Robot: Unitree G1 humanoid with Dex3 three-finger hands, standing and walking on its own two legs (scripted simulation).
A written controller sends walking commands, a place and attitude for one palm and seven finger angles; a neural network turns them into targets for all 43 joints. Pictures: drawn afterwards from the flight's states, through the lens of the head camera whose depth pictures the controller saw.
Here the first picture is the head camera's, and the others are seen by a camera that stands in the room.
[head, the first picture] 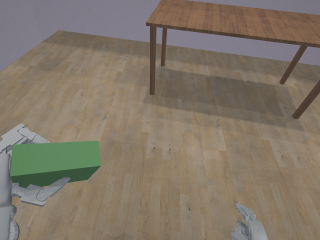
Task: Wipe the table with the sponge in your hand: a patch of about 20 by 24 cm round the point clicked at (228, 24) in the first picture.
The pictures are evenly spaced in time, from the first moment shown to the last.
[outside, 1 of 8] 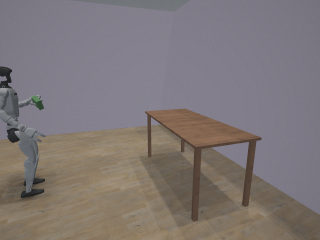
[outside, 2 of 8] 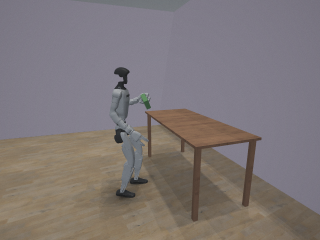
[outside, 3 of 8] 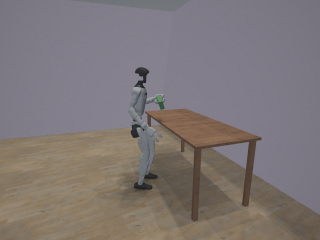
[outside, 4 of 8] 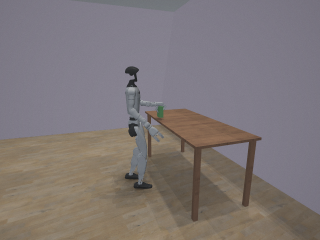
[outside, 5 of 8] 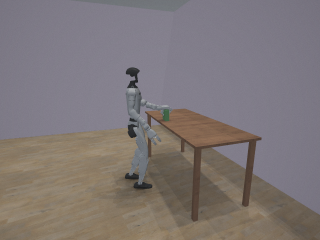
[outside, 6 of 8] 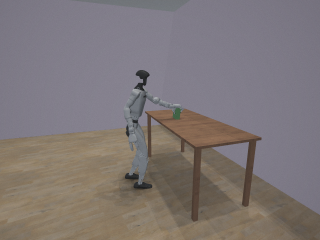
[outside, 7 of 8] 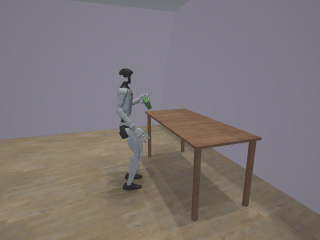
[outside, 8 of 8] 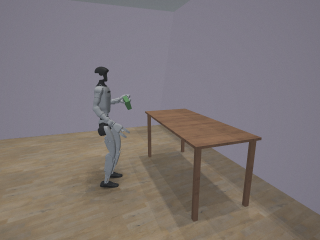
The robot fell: no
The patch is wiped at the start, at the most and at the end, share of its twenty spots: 0.00 1.00 1.00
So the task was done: yes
